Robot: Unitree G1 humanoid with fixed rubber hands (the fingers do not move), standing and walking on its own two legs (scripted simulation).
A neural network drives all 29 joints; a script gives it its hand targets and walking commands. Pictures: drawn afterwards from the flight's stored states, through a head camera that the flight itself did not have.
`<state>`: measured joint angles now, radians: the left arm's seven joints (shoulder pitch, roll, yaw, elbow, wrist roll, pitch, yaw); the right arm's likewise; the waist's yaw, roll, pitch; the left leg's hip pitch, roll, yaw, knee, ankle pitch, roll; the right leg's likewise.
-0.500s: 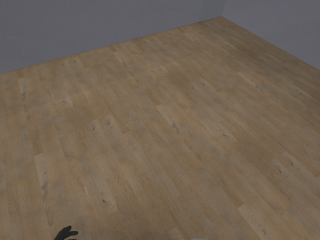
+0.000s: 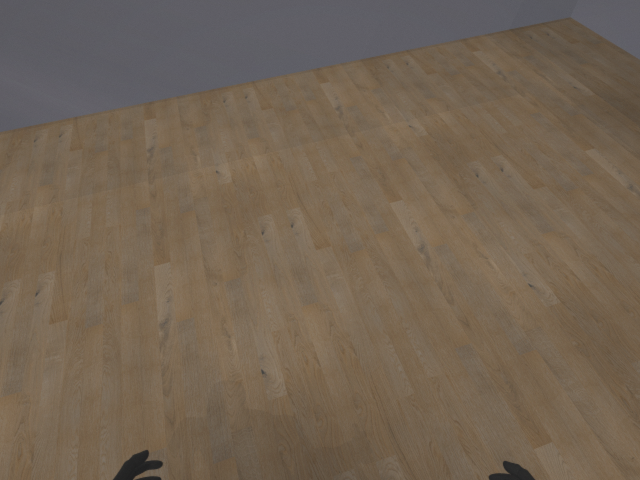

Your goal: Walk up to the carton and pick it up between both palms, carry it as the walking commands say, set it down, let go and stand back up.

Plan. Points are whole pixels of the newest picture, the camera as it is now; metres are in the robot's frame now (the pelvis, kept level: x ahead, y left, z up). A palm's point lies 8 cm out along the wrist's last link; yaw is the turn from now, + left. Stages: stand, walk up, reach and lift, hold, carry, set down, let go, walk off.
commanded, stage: walk up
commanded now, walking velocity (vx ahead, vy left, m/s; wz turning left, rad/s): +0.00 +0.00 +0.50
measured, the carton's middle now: out of the picture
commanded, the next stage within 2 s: none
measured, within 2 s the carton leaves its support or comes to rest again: neither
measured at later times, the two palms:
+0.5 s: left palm out of the picture +0.09 +0.32 -0.11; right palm (482, 466) +0.16 -0.20 -0.13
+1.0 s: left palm out of the picture +0.00 +0.36 -0.11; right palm (415, 441) +0.19 -0.12 -0.13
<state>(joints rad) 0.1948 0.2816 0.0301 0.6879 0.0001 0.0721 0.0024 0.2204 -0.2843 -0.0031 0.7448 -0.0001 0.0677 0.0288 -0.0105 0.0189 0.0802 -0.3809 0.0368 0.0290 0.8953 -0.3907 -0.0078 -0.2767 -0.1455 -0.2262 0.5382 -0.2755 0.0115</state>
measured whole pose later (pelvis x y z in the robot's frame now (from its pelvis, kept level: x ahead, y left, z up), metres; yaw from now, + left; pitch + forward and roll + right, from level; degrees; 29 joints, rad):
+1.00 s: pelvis +0.00 +0.07 -0.01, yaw +26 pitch +3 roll +1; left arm 0.16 0.25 0.04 0.69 0.00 0.06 0.00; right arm 0.22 -0.26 0.00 0.74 0.00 0.06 0.02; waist -0.01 0.02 0.09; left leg -0.38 0.03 0.04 0.75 -0.38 0.00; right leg -0.30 -0.18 -0.28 0.62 -0.33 0.03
